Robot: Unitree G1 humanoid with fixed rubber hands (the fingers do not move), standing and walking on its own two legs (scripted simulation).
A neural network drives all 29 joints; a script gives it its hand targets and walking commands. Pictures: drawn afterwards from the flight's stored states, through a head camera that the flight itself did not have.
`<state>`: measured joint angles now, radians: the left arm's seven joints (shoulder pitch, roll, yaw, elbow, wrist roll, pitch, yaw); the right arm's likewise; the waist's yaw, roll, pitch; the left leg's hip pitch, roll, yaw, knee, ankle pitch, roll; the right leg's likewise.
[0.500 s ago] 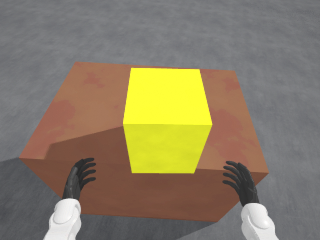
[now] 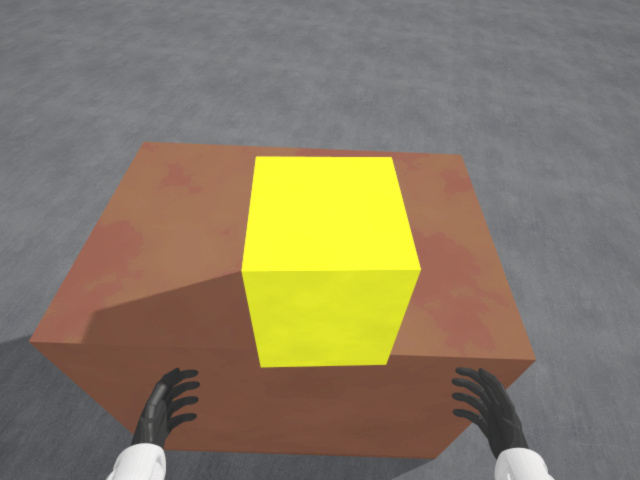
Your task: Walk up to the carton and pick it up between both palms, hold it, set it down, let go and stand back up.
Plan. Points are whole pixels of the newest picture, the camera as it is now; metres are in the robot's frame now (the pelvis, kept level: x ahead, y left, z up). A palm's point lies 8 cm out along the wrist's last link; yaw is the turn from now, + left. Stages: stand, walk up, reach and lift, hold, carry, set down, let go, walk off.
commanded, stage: set down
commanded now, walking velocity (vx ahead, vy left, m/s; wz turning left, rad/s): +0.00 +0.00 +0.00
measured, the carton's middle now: (324, 265) +0.43 +0.04 +0.01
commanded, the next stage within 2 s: let go in 0.68 s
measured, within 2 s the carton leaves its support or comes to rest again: neither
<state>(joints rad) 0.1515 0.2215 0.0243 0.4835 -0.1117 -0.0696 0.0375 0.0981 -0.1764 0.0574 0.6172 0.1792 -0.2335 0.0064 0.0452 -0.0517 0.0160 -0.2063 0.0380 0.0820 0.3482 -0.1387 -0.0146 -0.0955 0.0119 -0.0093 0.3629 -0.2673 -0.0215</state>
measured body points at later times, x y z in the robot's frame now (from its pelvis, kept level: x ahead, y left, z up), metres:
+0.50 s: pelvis +0.01 -0.01 +0.00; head +0.01 +0.00 +0.45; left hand +0.16 +0.23 -0.09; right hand +0.18 -0.22 -0.08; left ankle +0.03 +0.13 -0.75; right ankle -0.05 -0.10 -0.75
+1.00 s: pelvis +0.00 +0.00 +0.00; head +0.00 +0.00 +0.45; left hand +0.17 +0.22 -0.09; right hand +0.16 -0.23 -0.09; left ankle +0.03 +0.13 -0.75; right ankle -0.05 -0.10 -0.75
